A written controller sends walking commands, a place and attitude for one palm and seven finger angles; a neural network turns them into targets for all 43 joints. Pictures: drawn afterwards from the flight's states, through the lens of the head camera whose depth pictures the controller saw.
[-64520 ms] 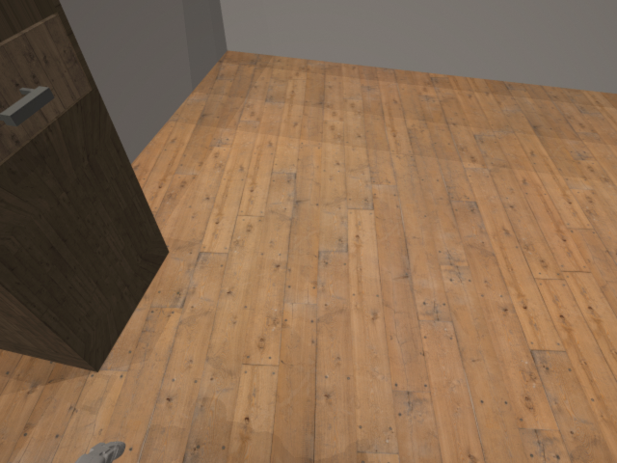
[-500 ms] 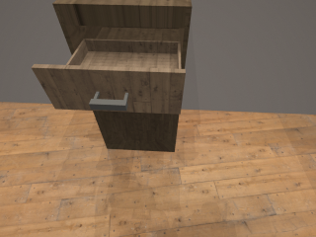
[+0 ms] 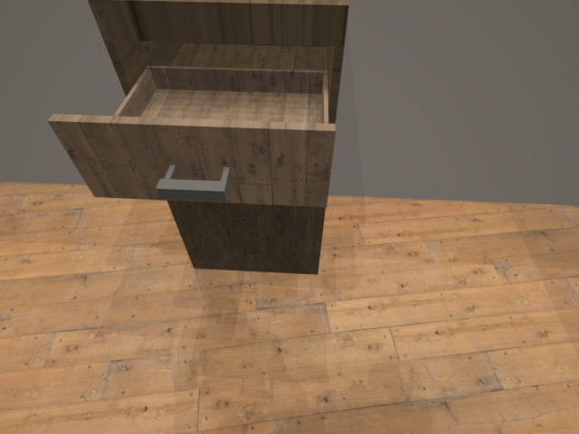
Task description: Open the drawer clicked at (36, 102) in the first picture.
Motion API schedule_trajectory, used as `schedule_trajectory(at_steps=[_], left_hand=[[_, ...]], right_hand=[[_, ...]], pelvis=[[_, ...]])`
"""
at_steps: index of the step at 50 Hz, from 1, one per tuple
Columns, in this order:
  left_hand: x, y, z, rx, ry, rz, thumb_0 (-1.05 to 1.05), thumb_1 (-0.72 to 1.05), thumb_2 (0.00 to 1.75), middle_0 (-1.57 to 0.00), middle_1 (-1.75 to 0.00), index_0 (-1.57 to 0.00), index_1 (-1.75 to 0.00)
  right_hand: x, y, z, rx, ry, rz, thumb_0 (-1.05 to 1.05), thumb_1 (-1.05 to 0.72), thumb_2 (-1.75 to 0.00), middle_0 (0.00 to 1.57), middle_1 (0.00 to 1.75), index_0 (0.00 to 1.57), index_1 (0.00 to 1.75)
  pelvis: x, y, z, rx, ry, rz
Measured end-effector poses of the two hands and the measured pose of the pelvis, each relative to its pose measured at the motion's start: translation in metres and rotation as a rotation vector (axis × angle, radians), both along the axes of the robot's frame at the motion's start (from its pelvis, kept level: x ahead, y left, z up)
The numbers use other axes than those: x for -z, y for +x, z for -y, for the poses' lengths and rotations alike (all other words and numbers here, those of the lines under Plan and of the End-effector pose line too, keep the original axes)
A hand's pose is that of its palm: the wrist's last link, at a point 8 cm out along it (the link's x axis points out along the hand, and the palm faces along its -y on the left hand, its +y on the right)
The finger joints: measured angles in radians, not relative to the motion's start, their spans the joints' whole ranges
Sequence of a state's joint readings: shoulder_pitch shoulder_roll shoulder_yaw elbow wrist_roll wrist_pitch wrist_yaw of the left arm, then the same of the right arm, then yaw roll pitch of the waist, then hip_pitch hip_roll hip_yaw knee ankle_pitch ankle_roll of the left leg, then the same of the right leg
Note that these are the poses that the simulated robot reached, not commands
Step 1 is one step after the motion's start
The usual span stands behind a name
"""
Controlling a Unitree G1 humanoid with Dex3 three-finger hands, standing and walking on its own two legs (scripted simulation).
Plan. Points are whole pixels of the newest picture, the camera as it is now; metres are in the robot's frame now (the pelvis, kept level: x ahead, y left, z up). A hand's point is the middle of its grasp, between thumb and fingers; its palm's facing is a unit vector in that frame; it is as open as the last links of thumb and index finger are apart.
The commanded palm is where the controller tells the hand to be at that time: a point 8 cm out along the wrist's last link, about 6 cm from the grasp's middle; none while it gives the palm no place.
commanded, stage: look to check the result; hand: left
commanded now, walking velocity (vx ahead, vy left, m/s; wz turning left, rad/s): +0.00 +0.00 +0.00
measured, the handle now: (196, 180) +0.50 +0.19 +0.05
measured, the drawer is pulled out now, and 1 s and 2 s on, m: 0.29 0.29 0.29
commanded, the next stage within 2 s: stand and wait in 0.10 s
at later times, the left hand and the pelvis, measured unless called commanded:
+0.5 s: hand out of the picture +0.00 +0.16 -0.17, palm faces +0.03 -0.98 -0.18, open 7.4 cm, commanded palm none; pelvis +0.01 +0.00 +0.00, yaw +0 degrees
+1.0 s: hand out of the picture +0.01 +0.16 -0.17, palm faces +0.03 -0.98 -0.20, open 7.4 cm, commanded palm none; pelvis +0.01 -0.01 +0.00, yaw +0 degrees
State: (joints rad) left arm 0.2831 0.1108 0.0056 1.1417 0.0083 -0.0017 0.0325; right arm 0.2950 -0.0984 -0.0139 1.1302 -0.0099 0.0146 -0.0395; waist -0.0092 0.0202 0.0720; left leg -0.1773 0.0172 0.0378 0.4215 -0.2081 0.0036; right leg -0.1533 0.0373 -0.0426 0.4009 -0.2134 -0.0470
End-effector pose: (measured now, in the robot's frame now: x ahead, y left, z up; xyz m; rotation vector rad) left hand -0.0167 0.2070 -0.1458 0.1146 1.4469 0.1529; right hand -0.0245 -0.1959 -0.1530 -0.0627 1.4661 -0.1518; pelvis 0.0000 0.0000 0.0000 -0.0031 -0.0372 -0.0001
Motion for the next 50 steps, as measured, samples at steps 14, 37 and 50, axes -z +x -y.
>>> schedule_trajectory(at_steps=[14,37,50], left_hand=[[-0.001,0.011,-0.002,0.003,0.012,0.018,0.01,0.91,0.90,-0.20,-0.30,-0.20,-0.30],[-0.003,0.020,-0.003,0.009,0.019,0.012,0.01,0.91,0.90,-0.20,-0.30,-0.20,-0.30],[-0.005,0.026,-0.004,0.012,0.030,0.019,0.01,0.91,0.90,-0.20,-0.30,-0.20,-0.30]], right_hand=[[-0.001,0.006,0.006,-0.005,-0.009,0.001,0.00,-0.91,-0.90,0.20,0.30,0.20,0.30],[-0.001,0.013,0.011,-0.003,-0.015,-0.002,0.00,-0.91,-0.90,0.20,0.30,0.20,0.30],[0.000,0.021,0.015,-0.010,-0.014,0.008,0.00,-0.91,-0.90,0.20,0.30,0.20,0.30]], pelvis=[[-0.001,0.004,0.003,-0.002,0.001,0.001],[-0.001,0.011,0.004,0.004,0.003,-0.005],[-0.002,0.013,0.006,0.004,0.006,-0.007]])
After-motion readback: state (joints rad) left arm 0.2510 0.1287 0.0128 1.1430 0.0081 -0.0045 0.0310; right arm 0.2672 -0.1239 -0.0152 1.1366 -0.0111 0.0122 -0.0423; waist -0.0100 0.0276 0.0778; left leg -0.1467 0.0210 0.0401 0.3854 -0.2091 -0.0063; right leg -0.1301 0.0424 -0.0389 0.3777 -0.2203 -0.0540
